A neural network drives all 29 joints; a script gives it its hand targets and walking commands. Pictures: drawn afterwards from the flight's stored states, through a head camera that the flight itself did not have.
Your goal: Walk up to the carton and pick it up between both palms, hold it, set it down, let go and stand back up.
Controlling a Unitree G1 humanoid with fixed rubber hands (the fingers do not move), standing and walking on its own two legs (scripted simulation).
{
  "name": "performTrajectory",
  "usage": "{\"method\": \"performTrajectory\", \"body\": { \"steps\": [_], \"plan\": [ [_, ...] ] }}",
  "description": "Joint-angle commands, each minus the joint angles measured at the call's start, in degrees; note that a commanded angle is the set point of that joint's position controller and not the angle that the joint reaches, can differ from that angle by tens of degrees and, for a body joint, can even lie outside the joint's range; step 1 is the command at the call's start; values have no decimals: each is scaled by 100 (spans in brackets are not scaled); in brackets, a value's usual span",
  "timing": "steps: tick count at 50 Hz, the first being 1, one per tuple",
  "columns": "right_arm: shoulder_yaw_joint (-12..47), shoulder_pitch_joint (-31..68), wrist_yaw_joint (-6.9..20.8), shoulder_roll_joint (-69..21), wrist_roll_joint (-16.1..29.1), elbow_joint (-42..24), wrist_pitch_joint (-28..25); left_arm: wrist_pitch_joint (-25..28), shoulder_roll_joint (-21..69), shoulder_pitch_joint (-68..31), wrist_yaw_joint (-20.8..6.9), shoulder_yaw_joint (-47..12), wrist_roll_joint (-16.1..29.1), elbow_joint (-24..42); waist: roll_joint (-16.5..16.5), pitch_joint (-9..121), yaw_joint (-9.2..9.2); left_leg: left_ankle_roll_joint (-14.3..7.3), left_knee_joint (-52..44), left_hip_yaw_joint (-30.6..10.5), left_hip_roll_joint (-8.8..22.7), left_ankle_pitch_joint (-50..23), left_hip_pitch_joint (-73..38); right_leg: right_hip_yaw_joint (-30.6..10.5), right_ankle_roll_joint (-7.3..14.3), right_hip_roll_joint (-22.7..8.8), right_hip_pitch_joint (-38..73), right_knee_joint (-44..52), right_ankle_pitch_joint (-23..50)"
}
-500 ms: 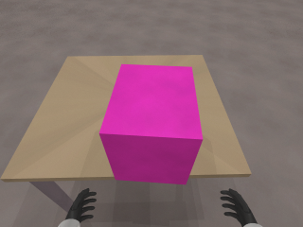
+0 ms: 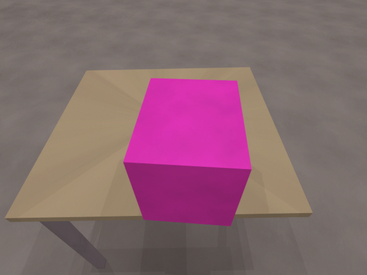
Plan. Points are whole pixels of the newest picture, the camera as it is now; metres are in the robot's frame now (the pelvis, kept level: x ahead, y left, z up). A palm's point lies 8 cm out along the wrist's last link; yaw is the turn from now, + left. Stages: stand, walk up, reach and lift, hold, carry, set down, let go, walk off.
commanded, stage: stand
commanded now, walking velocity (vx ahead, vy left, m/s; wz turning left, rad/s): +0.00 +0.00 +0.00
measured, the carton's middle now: (189, 150) +0.40 +0.00 +0.04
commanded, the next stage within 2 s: none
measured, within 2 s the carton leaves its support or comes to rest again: neither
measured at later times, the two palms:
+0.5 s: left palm out of the picture -0.03 +0.21 -0.14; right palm out of the picture -0.04 -0.21 -0.14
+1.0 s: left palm out of the picture -0.06 +0.20 -0.14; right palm out of the picture -0.06 -0.20 -0.15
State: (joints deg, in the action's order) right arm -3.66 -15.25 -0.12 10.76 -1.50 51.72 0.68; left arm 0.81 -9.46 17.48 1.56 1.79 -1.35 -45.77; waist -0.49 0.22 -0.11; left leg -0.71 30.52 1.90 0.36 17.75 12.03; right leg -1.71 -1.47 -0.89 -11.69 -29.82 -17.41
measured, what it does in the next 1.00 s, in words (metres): stands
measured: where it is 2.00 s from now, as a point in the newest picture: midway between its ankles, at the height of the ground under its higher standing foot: outside the picture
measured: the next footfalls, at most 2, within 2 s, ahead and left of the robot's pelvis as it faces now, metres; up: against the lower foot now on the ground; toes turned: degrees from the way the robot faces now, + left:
none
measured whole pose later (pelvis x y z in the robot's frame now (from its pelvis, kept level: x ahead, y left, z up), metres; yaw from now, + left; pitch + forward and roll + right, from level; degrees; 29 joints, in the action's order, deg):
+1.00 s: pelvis -0.02 +0.00 +0.01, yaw +0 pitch -2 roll +0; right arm -1.4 -18.0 -2.1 6.0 -1.1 67.0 0.4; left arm 0.2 -4.9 18.8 2.7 0.2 -0.8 -66.5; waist -0.5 -2.2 0.2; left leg -0.8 26.3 1.9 0.1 13.6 10.6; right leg -1.7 -1.7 -1.1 -10.2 -25.6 -13.2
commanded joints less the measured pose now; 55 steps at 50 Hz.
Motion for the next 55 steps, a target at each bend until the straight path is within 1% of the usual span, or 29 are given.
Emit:
{"method": "performTrajectory", "body": {
  "steps": [1, 14, 26, 38, 55],
  "plan": [
    [-130, -338, -58, 604, 8, 32, -70, 71, -589, 323, 46, 152, 15, 7, 67, -276, 14, -204, -821, -521, 413, -1394, -22, -273, 255, -265, -189, 636, 1493],
    [-34, -555, -117, 334, 23, 857, -82, 48, -339, 511, 76, 105, 37, -969, 72, -564, 23, -165, -1168, -543, 388, -919, -109, -292, 246, -280, -58, 957, 1164],
    [75, -714, -168, 119, 35, 1287, -56, 3, -129, 636, 105, 9, 46, -1599, 36, -727, 30, -129, -1287, -567, 386, -528, -16, -276, 217, -265, -114, 1024, 914],
    [144, -787, -203, -17, 40, 1454, -44, -31, 12, 662, 119, -73, 51, -1930, 43, -762, 33, -111, -1300, -591, 396, -378, 70, -268, 196, -253, -204, 1005, 786],
    [187, -837, -222, -95, 46, 1521, -55, -38, 75, 654, 120, -129, 60, -2107, 55, -709, 33, -100, -1234, -573, 407, -398, 108, -287, 207, -258, -270, 965, 744]
  ]
}}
